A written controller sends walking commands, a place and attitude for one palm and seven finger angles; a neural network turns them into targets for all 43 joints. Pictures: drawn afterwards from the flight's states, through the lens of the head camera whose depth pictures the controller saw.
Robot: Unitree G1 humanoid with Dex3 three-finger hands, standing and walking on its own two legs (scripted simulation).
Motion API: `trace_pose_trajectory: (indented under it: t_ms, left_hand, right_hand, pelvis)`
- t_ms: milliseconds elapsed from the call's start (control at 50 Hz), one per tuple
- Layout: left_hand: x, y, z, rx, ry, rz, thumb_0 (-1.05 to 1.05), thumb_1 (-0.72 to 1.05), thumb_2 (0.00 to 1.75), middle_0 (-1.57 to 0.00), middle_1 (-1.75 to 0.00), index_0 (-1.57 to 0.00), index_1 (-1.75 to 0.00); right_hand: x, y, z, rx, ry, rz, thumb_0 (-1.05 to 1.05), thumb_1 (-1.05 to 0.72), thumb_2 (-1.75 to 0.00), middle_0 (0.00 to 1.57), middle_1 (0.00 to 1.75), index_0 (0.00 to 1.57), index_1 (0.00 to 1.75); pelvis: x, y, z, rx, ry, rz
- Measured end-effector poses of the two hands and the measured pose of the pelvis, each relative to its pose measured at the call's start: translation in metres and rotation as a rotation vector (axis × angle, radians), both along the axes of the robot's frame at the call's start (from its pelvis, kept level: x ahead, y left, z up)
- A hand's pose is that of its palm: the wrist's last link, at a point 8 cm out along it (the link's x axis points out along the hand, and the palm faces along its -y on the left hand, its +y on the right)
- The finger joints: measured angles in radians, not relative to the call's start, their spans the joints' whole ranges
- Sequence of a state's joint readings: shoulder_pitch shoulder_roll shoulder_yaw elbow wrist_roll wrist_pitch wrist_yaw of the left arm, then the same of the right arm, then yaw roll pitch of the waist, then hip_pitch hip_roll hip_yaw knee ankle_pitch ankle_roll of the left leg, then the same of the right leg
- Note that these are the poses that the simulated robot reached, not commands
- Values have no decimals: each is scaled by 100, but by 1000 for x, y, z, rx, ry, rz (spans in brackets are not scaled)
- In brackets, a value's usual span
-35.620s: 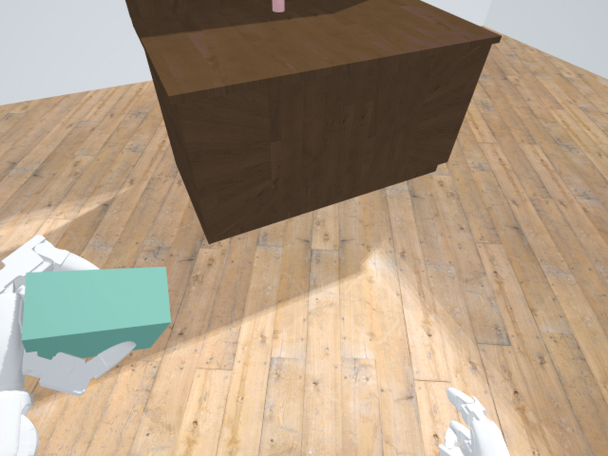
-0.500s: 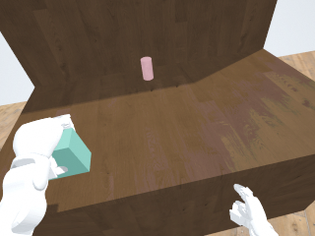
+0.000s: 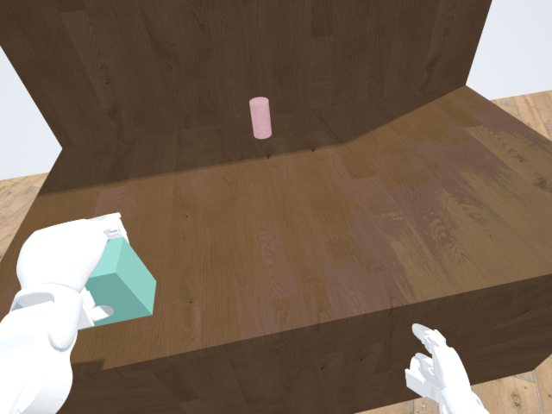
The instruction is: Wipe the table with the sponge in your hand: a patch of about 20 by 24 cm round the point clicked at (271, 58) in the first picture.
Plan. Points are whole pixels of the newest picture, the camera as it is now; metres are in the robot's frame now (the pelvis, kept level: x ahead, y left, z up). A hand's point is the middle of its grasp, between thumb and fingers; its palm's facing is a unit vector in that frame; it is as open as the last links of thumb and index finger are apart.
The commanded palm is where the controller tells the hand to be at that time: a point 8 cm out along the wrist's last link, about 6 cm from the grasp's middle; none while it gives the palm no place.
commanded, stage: bring the sponge back beside the body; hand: left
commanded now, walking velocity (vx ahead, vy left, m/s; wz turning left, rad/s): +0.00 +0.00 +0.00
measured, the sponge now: (104, 292) +0.22 +0.29 +0.10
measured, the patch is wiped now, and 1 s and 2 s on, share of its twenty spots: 1.00 1.00 1.00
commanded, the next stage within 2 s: step back with the hand held close in 1.24 s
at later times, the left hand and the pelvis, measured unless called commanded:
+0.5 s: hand (87, 295) +0.19 +0.29 +0.13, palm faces +0.08 -0.10 -0.99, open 10.0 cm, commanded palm +0.16 +0.29 +0.20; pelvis +0.00 +0.00 +0.00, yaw +0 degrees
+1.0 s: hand (88, 305) +0.19 +0.28 +0.12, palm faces +0.07 -0.09 -0.99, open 10.0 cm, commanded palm +0.15 +0.28 +0.19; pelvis +0.00 +0.00 +0.00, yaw +0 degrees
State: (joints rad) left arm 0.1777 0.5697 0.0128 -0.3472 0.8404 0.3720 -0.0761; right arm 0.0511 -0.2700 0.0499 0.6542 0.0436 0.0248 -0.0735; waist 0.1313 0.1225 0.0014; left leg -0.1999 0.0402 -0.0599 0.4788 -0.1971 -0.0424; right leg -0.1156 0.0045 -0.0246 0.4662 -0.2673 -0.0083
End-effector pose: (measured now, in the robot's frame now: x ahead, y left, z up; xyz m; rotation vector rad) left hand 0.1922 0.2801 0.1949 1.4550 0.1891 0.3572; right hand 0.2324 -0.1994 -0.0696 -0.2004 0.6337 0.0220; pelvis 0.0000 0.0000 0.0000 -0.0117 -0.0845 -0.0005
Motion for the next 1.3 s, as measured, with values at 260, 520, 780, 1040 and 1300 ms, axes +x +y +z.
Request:
trace_pose_trajectory:
  t_ms: [260, 520, 780, 1040, 1300]
  left_hand:
    - [-12, 2, -10, -11, 16, 11, -1, -52, 108, -74, -137, -77, -134]
    - [-22, 2, -17, -18, 47, 1, -1, -52, 108, -74, -137, -77, -134]
    - [-28, 4, -21, -20, 32, 9, -1, -52, 108, -74, -137, -77, -134]
    - [-29, 2, -25, -13, 46, 3, -1, -52, 108, -74, -137, -77, -134]
    - [-26, 2, -25, -25, 51, 8, -1, -52, 108, -74, -137, -77, -134]
  right_hand:
    - [-1, 3, 1, -6, 4, 1, 1, -91, -90, 20, 30, 18, 29]
    - [-2, 4, 1, -12, 1, 1, 1, -91, -90, 20, 30, 17, 29]
    - [-3, 6, 3, -10, -9, 2, 1, -91, -90, 20, 30, 18, 29]
    - [-2, 5, 3, -13, -8, 5, 1, -91, -90, 20, 30, 18, 30]
    - [-2, 4, 3, -11, -7, 7, 1, -91, -90, 20, 30, 19, 30]
  pelvis:
    - [-1, 3, 0, 0, -2, 0]
    - [-2, 5, 0, -2, -7, 0]
    - [-2, 5, 0, -4, -12, 0]
    - [-1, 4, 0, -3, -13, -3]
    - [1, 3, 0, -3, -11, -4]
